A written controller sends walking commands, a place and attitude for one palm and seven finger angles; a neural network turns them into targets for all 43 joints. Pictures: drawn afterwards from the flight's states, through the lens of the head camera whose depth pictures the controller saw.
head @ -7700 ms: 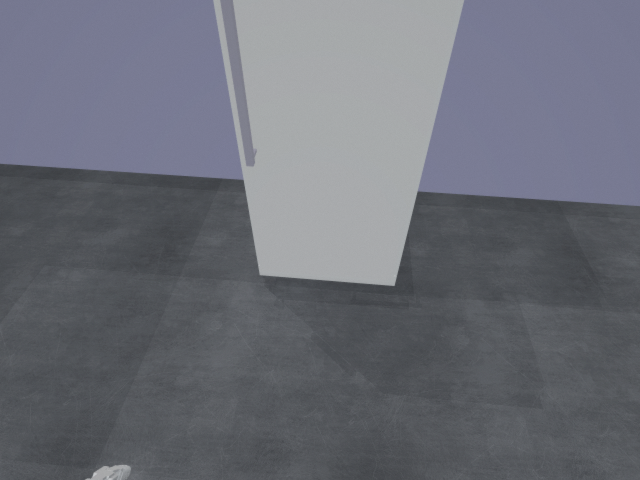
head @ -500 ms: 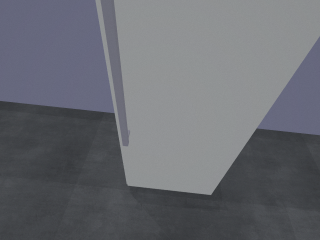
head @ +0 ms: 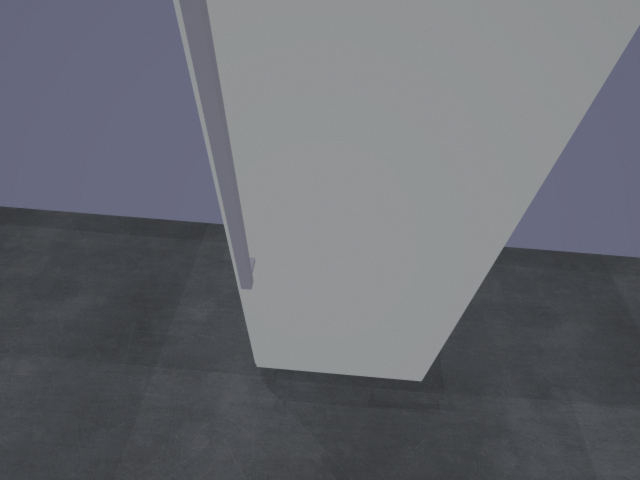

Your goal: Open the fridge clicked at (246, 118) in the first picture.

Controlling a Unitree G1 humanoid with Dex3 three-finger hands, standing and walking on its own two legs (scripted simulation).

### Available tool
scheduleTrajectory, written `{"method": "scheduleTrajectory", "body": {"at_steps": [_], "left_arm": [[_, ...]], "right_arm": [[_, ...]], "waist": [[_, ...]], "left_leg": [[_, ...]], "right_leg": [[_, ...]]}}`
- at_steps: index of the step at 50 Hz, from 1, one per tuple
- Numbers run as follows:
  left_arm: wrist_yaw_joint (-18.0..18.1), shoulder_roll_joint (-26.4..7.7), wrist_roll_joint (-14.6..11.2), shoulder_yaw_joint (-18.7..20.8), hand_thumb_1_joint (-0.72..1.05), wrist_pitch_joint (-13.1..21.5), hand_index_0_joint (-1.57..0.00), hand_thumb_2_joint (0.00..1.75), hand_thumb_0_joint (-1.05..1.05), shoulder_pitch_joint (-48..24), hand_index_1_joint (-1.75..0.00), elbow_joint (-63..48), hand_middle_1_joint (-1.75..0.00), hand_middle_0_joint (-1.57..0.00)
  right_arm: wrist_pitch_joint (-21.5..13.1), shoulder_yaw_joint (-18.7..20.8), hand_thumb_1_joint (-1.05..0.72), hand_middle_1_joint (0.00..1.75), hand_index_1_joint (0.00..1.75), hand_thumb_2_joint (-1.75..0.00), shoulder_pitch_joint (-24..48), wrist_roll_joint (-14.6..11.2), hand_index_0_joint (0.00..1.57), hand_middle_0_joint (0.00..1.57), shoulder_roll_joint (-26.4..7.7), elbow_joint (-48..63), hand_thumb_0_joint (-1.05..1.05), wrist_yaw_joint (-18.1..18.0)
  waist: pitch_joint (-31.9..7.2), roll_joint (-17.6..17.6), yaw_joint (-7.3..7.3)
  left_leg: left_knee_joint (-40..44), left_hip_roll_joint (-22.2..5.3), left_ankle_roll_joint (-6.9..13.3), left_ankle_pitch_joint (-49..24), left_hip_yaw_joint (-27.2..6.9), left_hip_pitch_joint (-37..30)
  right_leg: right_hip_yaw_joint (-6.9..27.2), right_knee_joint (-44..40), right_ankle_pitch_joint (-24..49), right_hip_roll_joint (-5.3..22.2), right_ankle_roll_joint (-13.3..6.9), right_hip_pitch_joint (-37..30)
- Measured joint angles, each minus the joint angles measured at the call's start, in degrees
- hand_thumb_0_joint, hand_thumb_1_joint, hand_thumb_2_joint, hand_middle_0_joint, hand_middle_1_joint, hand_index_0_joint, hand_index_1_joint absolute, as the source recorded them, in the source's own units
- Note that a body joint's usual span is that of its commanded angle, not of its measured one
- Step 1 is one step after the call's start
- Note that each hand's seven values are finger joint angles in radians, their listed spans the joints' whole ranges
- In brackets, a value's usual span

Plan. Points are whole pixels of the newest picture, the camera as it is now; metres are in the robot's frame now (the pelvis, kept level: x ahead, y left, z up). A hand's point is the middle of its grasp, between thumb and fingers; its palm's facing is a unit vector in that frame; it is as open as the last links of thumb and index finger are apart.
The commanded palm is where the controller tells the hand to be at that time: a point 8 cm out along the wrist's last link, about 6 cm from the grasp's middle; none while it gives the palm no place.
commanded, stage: come to a stop and stand still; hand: left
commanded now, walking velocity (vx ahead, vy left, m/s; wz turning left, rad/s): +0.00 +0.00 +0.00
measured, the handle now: (232, 177) +0.50 +0.17 +0.10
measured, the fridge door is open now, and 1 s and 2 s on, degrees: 0 0 0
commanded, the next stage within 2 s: look again from close up in 0.52 s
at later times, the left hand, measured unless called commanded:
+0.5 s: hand out of the picture +0.07 +0.21 -0.17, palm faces -0.03 -0.97 -0.24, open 7.3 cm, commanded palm none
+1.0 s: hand out of the picture +0.05 +0.20 -0.17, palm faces -0.03 -0.98 -0.21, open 7.3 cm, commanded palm none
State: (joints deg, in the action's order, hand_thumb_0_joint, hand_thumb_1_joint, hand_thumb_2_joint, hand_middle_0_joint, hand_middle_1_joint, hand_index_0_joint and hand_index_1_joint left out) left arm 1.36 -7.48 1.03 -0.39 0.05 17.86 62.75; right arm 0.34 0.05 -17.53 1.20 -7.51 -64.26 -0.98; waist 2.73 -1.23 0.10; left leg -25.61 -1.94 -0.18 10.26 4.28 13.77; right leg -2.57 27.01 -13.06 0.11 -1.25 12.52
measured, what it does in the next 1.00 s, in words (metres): stands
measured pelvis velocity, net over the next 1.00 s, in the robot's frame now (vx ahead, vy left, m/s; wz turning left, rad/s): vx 0.03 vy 0.02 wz -0.03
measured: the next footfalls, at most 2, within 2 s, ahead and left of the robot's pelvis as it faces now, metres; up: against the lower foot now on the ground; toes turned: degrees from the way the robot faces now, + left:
none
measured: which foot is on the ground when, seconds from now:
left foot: down 0.00-1.00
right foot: down 0.00-1.00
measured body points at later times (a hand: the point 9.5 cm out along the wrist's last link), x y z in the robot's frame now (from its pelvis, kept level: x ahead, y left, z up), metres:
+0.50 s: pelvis +0.02 +0.03 +0.00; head +0.03 +0.01 +0.45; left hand +0.07 +0.26 -0.15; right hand +0.02 -0.19 -0.17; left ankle +0.04 +0.12 -0.74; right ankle +0.02 -0.10 -0.74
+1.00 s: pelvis +0.03 +0.02 +0.00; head +0.04 +0.02 +0.45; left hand +0.05 +0.25 -0.16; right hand +0.06 -0.21 -0.16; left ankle +0.04 +0.12 -0.74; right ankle +0.02 -0.10 -0.74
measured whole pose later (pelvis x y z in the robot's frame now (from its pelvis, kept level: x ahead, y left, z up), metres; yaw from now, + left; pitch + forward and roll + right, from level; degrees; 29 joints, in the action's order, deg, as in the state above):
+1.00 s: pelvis +0.03 +0.02 +0.00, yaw -2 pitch -2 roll +0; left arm 1.7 -10.1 1.2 -0.7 0.7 15.0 62.8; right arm -1.4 -0.4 -12.5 1.0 -10.3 -62.8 -0.9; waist 2.4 -0.3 0.1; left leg -25.3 -0.5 1.2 13.7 5.5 10.1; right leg -0.4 26.6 -15.5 1.1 0.3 9.4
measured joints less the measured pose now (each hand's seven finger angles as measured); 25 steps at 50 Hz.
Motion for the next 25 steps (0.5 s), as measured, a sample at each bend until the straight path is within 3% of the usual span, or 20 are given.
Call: {"method": "scheduleTrajectory", "body": {"at_steps": [5,10,25], "left_arm": [[1.0,0.2,0.3,-0.5,0.92,0.8,-0.20,0.90,0.01,-0.4,-0.30,-0.4,-0.30,-0.20],[0.9,-0.2,0.1,-0.5,0.92,0.8,-0.20,0.90,0.01,-0.6,-0.30,-0.5,-0.30,-0.20],[0.8,-1.7,0.1,-0.1,0.91,0.9,-0.20,0.90,0.00,-3.0,-0.30,-2.7,-0.30,-0.19]], "right_arm": [[0.5,0.0,-0.91,0.30,0.30,-0.90,-1.1,-0.1,0.20,0.20,0.1,0.7,0.01,0.6],[-0.6,0.1,-0.91,0.30,0.30,-0.90,-2.6,0.3,0.20,0.20,-0.6,3.0,0.01,0.6],[-1.8,-0.4,-0.92,0.30,0.30,-0.90,0.1,0.2,0.20,0.20,-2.2,3.3,0.02,0.3]], "waist": [[-0.1,1.7,-0.78],[-1.8,3.6,-2.38],[-1.8,2.9,-1.08]], "left_leg": [[-4.3,-0.7,-0.2,2.7,-0.6,2.3],[-6.6,0.5,1.3,4.5,-0.2,2.5],[-1.9,2.6,2.4,3.6,1.7,-1.2]], "right_leg": [[0.1,0.6,-0.2,-0.9,0.2,0.7],[0.7,4.0,-2.8,0.3,1.0,1.5],[2.6,2.9,-3.3,2.3,2.4,-0.1]]}}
